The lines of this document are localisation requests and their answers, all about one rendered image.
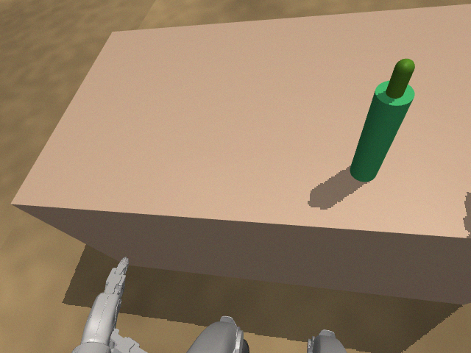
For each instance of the bottle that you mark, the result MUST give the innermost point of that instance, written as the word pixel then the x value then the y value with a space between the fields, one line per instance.
pixel 389 106

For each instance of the left robot hand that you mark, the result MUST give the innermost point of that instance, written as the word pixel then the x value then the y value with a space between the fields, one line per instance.
pixel 101 323

